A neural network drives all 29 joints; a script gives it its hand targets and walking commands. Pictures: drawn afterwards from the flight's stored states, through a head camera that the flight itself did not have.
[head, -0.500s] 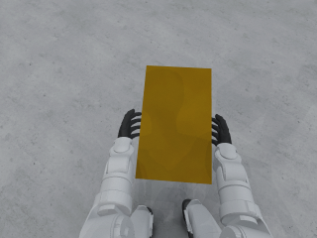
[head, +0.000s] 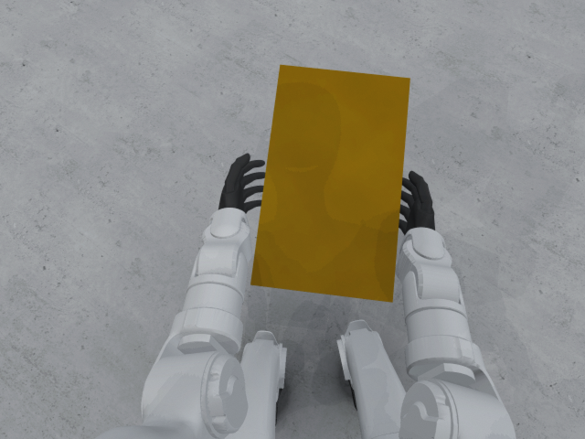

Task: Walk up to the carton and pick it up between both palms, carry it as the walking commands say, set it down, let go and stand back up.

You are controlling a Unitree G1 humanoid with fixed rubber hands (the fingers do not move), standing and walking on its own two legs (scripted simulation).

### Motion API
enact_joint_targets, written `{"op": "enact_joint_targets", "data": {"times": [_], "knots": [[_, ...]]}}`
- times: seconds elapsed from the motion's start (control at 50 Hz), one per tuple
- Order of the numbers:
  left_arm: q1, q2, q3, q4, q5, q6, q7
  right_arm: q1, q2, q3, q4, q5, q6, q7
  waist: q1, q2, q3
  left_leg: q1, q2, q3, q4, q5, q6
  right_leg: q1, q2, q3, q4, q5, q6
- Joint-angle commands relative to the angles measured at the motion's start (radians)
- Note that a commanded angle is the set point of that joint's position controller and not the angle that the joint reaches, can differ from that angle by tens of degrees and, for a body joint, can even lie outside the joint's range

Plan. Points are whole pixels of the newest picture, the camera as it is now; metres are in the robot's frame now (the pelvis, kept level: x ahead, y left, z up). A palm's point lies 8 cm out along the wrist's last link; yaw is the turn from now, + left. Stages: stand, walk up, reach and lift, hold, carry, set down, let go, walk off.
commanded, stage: set down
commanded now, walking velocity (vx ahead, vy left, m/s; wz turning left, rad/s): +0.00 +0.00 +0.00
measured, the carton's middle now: (324, 200) +0.45 -0.04 -0.13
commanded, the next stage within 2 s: none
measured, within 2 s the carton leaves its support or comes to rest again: neither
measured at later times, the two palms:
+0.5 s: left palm (244, 208) +0.45 +0.09 -0.15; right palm (399, 223) +0.41 -0.16 -0.15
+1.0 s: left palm (255, 207) +0.48 +0.08 -0.23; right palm (389, 225) +0.43 -0.17 -0.24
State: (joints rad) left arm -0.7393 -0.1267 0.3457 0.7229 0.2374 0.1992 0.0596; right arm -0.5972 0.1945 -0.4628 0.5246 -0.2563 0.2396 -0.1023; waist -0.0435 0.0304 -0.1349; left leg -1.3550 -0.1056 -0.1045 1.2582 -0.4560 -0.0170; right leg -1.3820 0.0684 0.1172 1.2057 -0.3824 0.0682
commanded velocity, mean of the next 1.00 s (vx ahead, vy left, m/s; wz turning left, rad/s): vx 0.00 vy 0.00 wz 0.00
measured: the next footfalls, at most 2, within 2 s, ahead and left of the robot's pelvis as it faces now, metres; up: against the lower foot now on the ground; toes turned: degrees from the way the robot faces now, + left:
none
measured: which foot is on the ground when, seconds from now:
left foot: down 0.00-1.00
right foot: down 0.00-1.00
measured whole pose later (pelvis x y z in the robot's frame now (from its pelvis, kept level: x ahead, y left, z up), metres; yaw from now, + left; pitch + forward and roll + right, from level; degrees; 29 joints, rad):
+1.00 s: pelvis -0.03 +0.00 -0.14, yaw +0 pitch +41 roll -1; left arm -1.18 0.01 0.36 0.88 0.23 0.25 0.09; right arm -1.00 0.10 -0.56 0.62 -0.23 0.30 -0.13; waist -0.06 0.03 -0.02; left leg -1.92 -0.17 -0.11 1.76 -0.55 -0.06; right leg -1.94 0.13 0.12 1.70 -0.48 0.11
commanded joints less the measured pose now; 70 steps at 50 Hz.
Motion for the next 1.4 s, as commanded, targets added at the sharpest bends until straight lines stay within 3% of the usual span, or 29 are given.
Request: {"op": "enact_joint_targets", "data": {"times": [0.0, 0.58, 1.38], "knots": [[-0.508, -1.004, -0.486, 0.059, -0.079, -0.02, -0.178, -0.685, 0.908, 0.603, 0.018, 0.095, -0.044, 0.2, -0.02, 0.005, -0.802, 0.33, -0.072, 0.078, -0.124, 0.223, -0.007, 0.452, 0.106, -0.147, -0.036, 0.202, -0.015], [-0.783, -0.913, -0.421, 0.127, -0.1, -0.001, -0.156, -0.978, 0.848, 0.51, 0.063, 0.121, -0.023, 0.164, -0.036, 0.007, -0.946, 0.066, -0.101, 0.124, 0.166, 0.201, -0.023, 0.237, 0.118, -0.18, 0.235, 0.217, 0.007], [-1.109, -0.793, -0.354, 0.213, -0.117, 0.051, -0.165, -1.356, 0.705, 0.417, 0.07, 0.157, 0.015, 0.192, -0.08, 0.045, -1.03, -0.17, -0.105, 0.162, 0.484, 0.171, -0.024, -0.063, 0.097, -0.246, 0.549, 0.209, 0.031]]}}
